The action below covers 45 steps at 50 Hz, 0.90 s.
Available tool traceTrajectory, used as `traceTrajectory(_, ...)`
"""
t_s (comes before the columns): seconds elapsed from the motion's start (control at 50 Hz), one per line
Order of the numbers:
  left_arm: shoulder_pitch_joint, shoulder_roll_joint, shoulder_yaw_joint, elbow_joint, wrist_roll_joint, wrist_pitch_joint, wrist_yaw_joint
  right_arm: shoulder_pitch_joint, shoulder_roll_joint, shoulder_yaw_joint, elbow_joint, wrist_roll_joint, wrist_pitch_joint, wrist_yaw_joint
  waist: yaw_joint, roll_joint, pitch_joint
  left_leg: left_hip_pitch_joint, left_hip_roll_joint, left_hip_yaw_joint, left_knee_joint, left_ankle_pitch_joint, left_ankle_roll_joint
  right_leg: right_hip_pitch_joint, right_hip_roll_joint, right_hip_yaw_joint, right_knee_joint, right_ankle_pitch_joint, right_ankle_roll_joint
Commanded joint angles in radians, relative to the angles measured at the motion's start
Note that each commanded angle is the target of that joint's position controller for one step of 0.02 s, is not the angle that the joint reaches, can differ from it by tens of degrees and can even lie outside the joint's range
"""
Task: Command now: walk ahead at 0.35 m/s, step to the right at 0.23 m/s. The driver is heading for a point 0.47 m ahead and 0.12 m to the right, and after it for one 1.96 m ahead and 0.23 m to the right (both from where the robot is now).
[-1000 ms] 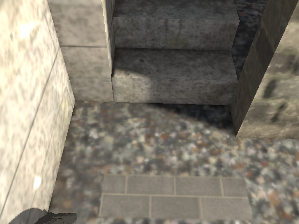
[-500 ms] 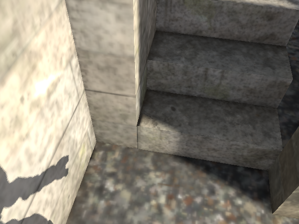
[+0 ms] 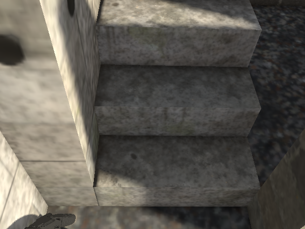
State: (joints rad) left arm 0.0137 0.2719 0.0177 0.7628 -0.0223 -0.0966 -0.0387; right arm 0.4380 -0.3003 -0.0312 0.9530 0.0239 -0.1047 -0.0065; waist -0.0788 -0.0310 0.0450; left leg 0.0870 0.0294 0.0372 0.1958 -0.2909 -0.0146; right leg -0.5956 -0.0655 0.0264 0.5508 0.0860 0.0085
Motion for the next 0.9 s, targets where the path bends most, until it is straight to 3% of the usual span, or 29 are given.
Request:
traceTrajectory(0.02,-0.023,0.089,0.008,-0.08,0.039,-0.015,-0.025,-0.078,-0.243,-0.058,-0.05,-0.004,-0.007,-0.038,0.066,0.05,0.136,-0.086,0.328,-0.142,0.063,0.663,0.115,0.015,0.015,0.009,-0.061,-0.046,-0.031)
traceTrajectory(0.04,0.089,0.119,0.026,-0.041,0.06,-0.017,-0.035,-0.159,-0.302,-0.074,-0.092,-0.01,0.0,-0.055,0.12,0.115,0.078,-0.071,0.266,-0.097,0.196,0.899,0.093,0.085,0.066,-0.016,-0.111,-0.125,-0.035)
traceTrajectory(0.06,0.285,0.177,0.048,0.014,0.07,-0.031,-0.054,-0.197,-0.308,-0.074,-0.12,-0.023,0.011,-0.072,0.206,0.133,-0.055,-0.098,0.166,-0.056,0.415,0.999,0.06,0.322,0.119,-0.043,-0.247,0.005,-0.062)
traceTrajectory(0.08,0.359,0.241,0.066,0.054,0.062,-0.024,-0.047,-0.1,-0.252,-0.049,-0.137,-0.055,0.005,-0.069,0.188,0.025,-0.262,-0.258,0.082,-0.024,0.608,0.732,0.001,0.677,0.053,-0.026,-0.18,0.496,-0.116)
traceTrajectory(0.1,0.321,0.299,0.064,0.048,0.084,0.005,-0.024,0.049,-0.045,0.011,-0.121,-0.107,0.001,-0.042,0.086,-0.357,-0.396,-0.736,-0.073,0.013,1.099,-0.515,-0.067,1.113,-0.236,0.238,0.078,1.333,-0.323)
traceTrajectory(0.12,0.335,0.252,0.057,0.018,0.079,0.031,0.005,0.099,-0.043,0.031,-0.092,-0.06,-0.006,-0.03,0.142,-0.268,-0.596,-0.773,-0.113,-0.116,1.388,-0.617,-0.071,1.071,-0.376,0.346,0.041,1.47,-0.469)
traceTrajectory(0.14,0.276,0.211,0.049,-0.004,0.065,0.046,0.024,0.007,-0.142,0.01,-0.111,-0.037,-0.005,-0.016,0.154,-0.081,-0.533,-0.779,-0.058,-0.109,1.412,-0.506,-0.045,0.941,-0.331,0.291,-0.045,1.227,-0.434)
traceTrajectory(0.16,0.161,0.205,0.049,-0.018,0.039,0.063,0.034,-0.024,-0.168,0.002,-0.108,-0.044,0.011,-0.023,0.103,0.062,-0.472,-0.746,-0.008,-0.091,1.312,-0.384,-0.044,0.809,-0.272,0.231,-0.076,0.93,-0.367)
traceTrajectory(0.18,0.102,0.166,0.036,-0.034,0.03,0.08,0.044,-0.064,-0.177,-0.002,-0.114,-0.06,0.043,-0.043,0.088,0.103,-0.407,-0.703,0.028,-0.074,1.239,-0.318,-0.059,0.701,-0.211,0.195,-0.104,0.718,-0.319)
traceTrajectory(0.22,0.05,0.179,0.035,-0.026,0.041,0.111,0.047,-0.073,-0.161,0.0,-0.145,-0.055,0.099,-0.076,0.04,0.018,-0.265,-0.585,0.021,-0.034,1.16,-0.227,-0.072,0.416,-0.141,0.152,-0.2,0.411,-0.306)
traceTrajectory(0.3,-0.016,0.166,0.037,-0.078,0.06,0.146,0.062,-0.053,-0.116,0.019,-0.143,-0.042,0.122,-0.1,0.016,-0.082,-0.191,-0.507,-0.004,0.002,0.924,-0.192,-0.074,0.296,-0.111,0.131,-0.252,0.262,-0.327)
traceTrajectory(0.42,0.039,0.166,0.046,-0.107,0.049,0.172,0.074,-0.11,-0.132,0.018,-0.11,-0.027,0.114,-0.079,0.073,-0.097,-0.148,-0.414,0.01,0.009,0.575,-0.031,0.016,0.334,-0.106,0.194,-0.327,-0.18,-0.278)
traceTrajectory(0.48,0.096,0.144,0.044,-0.097,0.029,0.185,0.071,-0.067,-0.148,0.004,-0.078,-0.041,0.105,-0.067,0.042,-0.057,-0.094,-0.265,0.033,0.008,0.271,0.077,0.096,0.261,-0.022,0.154,-0.273,-0.406,-0.166)
traceTrajectory(0.5,0.136,0.113,0.038,-0.096,0.035,0.178,0.061,-0.069,-0.206,-0.009,-0.092,-0.062,0.108,-0.071,0.046,0.12,-0.078,-0.204,0.228,-0.216,0.169,0.068,0.174,0.153,0.058,0.088,-0.067,-0.505,-0.094)
traceTrajectory(0.52,0.106,0.153,0.054,-0.123,0.043,0.16,0.055,-0.139,-0.307,-0.039,-0.122,-0.093,0.113,-0.079,0.028,0.367,-0.014,-0.326,0.523,-0.588,0.049,0.279,0.372,0.014,0.19,0.01,0.312,-0.682,-0.007)
traceTrajectory(0.54,0.093,0.235,0.082,-0.099,0.058,0.155,0.049,-0.148,-0.274,-0.033,-0.13,-0.107,0.094,-0.091,0.012,0.207,-0.048,-0.407,0.491,-0.553,0.051,0.291,0.384,0.05,0.207,0.202,0.59,-0.646,0.003)
traceTrajectory(0.58,0.195,0.22,0.093,-0.055,0.046,0.173,0.043,-0.29,-0.202,-0.019,-0.159,-0.053,0.074,-0.09,0.106,0.112,-0.026,-0.395,0.333,-0.297,0.11,0.32,0.225,0.03,0.192,0.207,0.744,-0.541,0.026)
traceTrajectory(0.6,0.214,0.207,0.089,-0.038,0.054,0.178,0.051,-0.288,-0.171,-0.013,-0.154,-0.033,0.079,-0.095,0.101,0.115,-0.028,-0.36,0.292,-0.231,0.115,0.292,0.185,0.02,0.186,0.196,0.768,-0.488,0.048)
traceTrajectory(0.62,0.24,0.14,0.071,-0.066,0.042,0.128,0.035,-0.219,-0.174,-0.026,-0.127,0.012,0.074,-0.069,0.138,0.314,-0.225,-0.283,0.192,-0.147,0.018,-0.326,0.119,0.073,0.132,-0.038,0.738,-0.363,0.063)
traceTrajectory(0.64,0.133,0.148,0.066,-0.089,0.03,0.105,0.026,-0.246,-0.131,-0.013,-0.142,-0.001,0.077,-0.055,0.082,0.364,-0.101,-0.387,0.174,-0.13,-0.056,-0.357,0.121,0.1,0.128,-0.102,0.696,-0.342,0.088)
traceTrajectory(0.68,0.023,0.119,0.057,-0.099,0.021,0.076,0.024,-0.202,-0.127,-0.016,-0.137,-0.029,0.074,-0.056,0.04,0.256,-0.005,-0.378,0.155,-0.126,-0.07,-0.311,0.14,0.117,0.09,-0.106,0.414,-0.391,0.077)
traceTrajectory(0.7,-0.011,0.073,0.043,-0.105,0.013,0.056,0.024,-0.154,-0.148,-0.021,-0.125,-0.03,0.069,-0.055,0.015,0.203,0.007,-0.321,0.161,-0.138,-0.048,-0.241,0.153,0.143,0.088,-0.096,0.244,-0.458,0.057)
traceTrajectory(0.76,0.067,0.061,0.038,-0.082,0.0,0.017,0.015,-0.09,-0.216,-0.042,-0.105,-0.02,0.071,-0.05,0.012,0.256,-0.018,-0.232,0.206,-0.201,-0.004,-0.23,0.189,0.258,0.085,-0.107,-0.039,-0.526,0.002)
traceTrajectory(0.8,0.183,0.081,0.047,-0.014,0.003,0.013,0.014,-0.121,-0.181,-0.031,-0.128,-0.014,0.084,-0.038,0.064,0.168,-0.014,-0.343,0.167,-0.184,0.088,-0.239,0.163,0.443,0.114,-0.151,-0.24,-0.357,-0.045)
traceTrajectory(0.82,0.276,0.096,0.054,0.023,0.004,0.017,0.016,-0.149,-0.136,-0.018,-0.146,-0.027,0.078,-0.029,0.101,0.1,-0.048,-0.442,0.124,-0.142,0.21,-0.173,0.129,0.582,0.07,-0.082,-0.244,-0.331,-0.055)
traceTrajectory(0.84,0.407,0.165,0.072,0.055,0.017,0.037,0.029,-0.2,-0.028,0.014,-0.173,-0.065,0.078,-0.023,0.144,-0.147,-0.102,-0.682,0.031,-0.042,0.542,-0.198,0.041,0.776,-0.117,0.182,-0.264,-0.179,-0.086)
traceTrajectory(0.86,0.44,0.286,0.096,0.051,0.059,0.038,0.017,-0.163,-0.042,0.012,-0.203,-0.069,0.075,-0.028,0.119,-0.243,-0.052,-0.878,-0.026,-0.04,0.776,-0.263,0.025,0.721,-0.299,0.449,-0.259,-0.121,-0.221)
traceTrajectory(0.88,0.424,0.282,0.107,0.054,0.052,0.014,0.007,-0.124,-0.093,0.0,-0.184,-0.04,0.063,-0.035,0.118,-0.16,-0.036,-0.943,0.028,-0.12,0.949,-0.245,0.022,0.661,-0.373,0.543,-0.306,-0.333,-0.303)
traceTrajectory(0.9,0.363,0.213,0.09,0.05,0.025,-0.008,0.005,-0.162,-0.134,-0.013,-0.186,-0.028,0.06,-0.033,0.1,-0.098,0.034,-1.025,0.041,-0.166,1.028,-0.163,0.027,0.634,-0.322,0.464,-0.335,-0.436,-0.271)
